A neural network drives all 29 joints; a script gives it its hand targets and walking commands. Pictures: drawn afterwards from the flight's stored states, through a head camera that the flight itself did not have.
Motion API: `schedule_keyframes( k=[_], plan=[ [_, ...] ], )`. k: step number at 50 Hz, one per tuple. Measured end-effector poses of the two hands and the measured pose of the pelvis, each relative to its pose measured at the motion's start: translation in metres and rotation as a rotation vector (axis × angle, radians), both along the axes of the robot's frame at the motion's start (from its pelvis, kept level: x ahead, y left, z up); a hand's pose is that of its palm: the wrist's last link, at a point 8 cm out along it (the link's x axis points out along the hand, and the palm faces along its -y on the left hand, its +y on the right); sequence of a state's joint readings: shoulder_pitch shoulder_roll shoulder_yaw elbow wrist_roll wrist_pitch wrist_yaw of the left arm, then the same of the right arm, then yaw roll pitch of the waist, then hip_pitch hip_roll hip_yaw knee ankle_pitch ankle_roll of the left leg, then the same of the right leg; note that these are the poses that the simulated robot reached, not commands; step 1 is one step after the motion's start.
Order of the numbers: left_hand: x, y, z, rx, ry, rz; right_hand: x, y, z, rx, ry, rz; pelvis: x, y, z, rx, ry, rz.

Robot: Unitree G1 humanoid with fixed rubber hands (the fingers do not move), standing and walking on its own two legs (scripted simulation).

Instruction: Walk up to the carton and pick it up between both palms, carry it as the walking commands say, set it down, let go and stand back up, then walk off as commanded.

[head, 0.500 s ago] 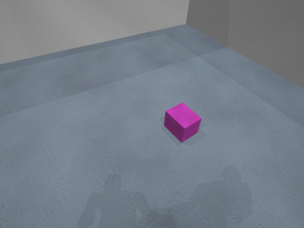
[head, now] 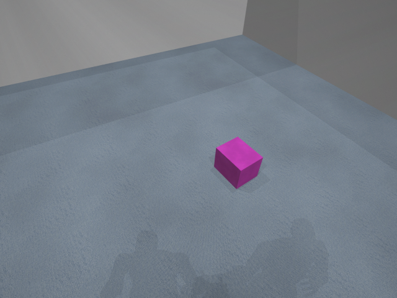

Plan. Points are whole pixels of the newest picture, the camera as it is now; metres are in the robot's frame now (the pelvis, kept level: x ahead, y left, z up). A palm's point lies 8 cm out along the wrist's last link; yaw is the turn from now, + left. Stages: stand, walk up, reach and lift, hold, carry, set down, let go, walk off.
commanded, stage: walk up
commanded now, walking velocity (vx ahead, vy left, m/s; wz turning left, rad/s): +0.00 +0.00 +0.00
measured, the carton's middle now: (237, 162) +1.07 -0.29 -0.68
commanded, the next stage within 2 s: none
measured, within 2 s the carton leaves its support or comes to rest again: neither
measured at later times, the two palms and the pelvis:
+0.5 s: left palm out of the picture +0.14 +0.23 -0.10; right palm out of the picture +0.11 -0.38 -0.14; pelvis +0.05 -0.08 -0.02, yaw -5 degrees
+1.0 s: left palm (96, 247) +0.29 +0.24 -0.11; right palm (343, 236) +0.31 -0.37 -0.10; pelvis +0.22 -0.06 -0.01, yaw -6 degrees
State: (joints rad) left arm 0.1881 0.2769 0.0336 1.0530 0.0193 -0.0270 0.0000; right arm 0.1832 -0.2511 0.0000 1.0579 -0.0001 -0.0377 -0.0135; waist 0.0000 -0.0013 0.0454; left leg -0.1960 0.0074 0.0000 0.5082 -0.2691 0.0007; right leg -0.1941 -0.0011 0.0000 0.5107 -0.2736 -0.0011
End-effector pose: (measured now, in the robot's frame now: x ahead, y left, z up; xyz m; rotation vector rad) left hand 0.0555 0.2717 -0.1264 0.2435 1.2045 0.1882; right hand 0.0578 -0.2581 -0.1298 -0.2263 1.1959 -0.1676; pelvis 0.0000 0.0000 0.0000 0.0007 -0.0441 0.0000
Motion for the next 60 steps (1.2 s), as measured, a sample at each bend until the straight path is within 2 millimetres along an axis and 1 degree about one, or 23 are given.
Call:
schedule_keyframes(
  k=[7,10,12,15,18,21,23,25,28,32,36,41,46,49,50,52,55,60],
  plan=[
    [-0.002,0.001,0.001,-0.001,0.003,0.002,0.001,0.0,0.002,0.001,-0.005,0.001,0.0,0.0,0.002,0.0,-0.005,0.0],
    [0.005,0.003,0.004,0.004,0.006,-0.022,0.004,-0.005,0.004,0.008,-0.038,-0.003,0.001,-0.002,0.001,0.005,0.0,-0.015],
    [0.016,0.005,0.01,0.022,-0.002,-0.054,0.004,-0.015,0.006,0.002,-0.057,-0.01,0.002,-0.008,0.002,0.009,0.007,-0.033],
    [0.036,0.004,0.018,0.051,-0.034,-0.091,0.004,-0.035,0.007,-0.012,-0.057,-0.018,0.007,-0.021,0.001,0.012,0.013,-0.052],
    [0.057,-0.005,0.025,0.073,-0.049,-0.12,0.008,-0.06,0.003,-0.015,-0.053,-0.028,0.016,-0.038,-0.002,0.027,0.01,-0.074],
    [0.078,-0.021,0.027,0.1,-0.084,-0.133,0.024,-0.09,-0.006,-0.016,-0.06,-0.029,0.031,-0.061,-0.011,0.045,0.004,-0.084],
    [0.085,-0.032,0.023,0.112,-0.109,-0.128,0.039,-0.108,-0.013,-0.024,-0.077,-0.013,0.039,-0.075,-0.02,0.048,-0.013,-0.083],
    [0.084,-0.043,0.025,0.108,-0.094,-0.122,0.054,-0.119,-0.009,-0.027,-0.092,-0.007,0.047,-0.084,-0.017,0.05,-0.025,-0.084],
    [0.085,-0.052,0.035,0.113,-0.063,-0.117,0.07,-0.13,0.002,-0.02,-0.101,0.005,0.06,-0.093,-0.006,0.056,-0.03,-0.086],
    [0.098,-0.058,0.046,0.122,-0.05,-0.115,0.087,-0.142,0.01,-0.016,-0.074,0.007,0.082,-0.1,0.004,0.061,-0.034,-0.086],
    [0.12,-0.059,0.053,0.122,-0.049,-0.117,0.112,-0.146,0.017,-0.02,-0.063,0.004,0.109,-0.102,0.01,0.057,-0.029,-0.087],
    [0.155,-0.054,0.051,0.114,-0.048,-0.116,0.154,-0.141,0.024,-0.033,-0.075,0.01,0.147,-0.096,0.011,0.041,-0.008,-0.087],
    [0.195,-0.041,0.038,0.09,-0.03,-0.116,0.208,-0.128,0.03,-0.062,-0.118,0.033,0.188,-0.081,0.005,0.015,0.021,-0.087],
    [0.226,-0.031,0.02,0.07,-0.036,-0.12,0.242,-0.117,0.028,-0.095,-0.168,0.04,0.215,-0.068,-0.007,-0.006,0.031,-0.093],
    [0.239,-0.029,0.014,0.062,-0.046,-0.127,0.251,-0.114,0.028,-0.106,-0.185,0.038,0.222,-0.064,-0.011,-0.009,0.028,-0.098],
    [0.261,-0.03,0.009,0.046,-0.058,-0.15,0.26,-0.11,0.032,-0.118,-0.204,0.02,0.235,-0.06,-0.012,-0.001,0.019,-0.117],
    [0.291,-0.033,0.012,0.03,-0.081,-0.177,0.266,-0.11,0.04,-0.138,-0.197,-0.004,0.254,-0.058,-0.007,-0.005,0.021,-0.134],
    [0.325,-0.038,0.017,0.029,-0.088,-0.182,0.277,-0.114,0.042,-0.134,-0.168,-0.025,0.286,-0.062,-0.002,-0.005,0.009,-0.144]
  ],
)
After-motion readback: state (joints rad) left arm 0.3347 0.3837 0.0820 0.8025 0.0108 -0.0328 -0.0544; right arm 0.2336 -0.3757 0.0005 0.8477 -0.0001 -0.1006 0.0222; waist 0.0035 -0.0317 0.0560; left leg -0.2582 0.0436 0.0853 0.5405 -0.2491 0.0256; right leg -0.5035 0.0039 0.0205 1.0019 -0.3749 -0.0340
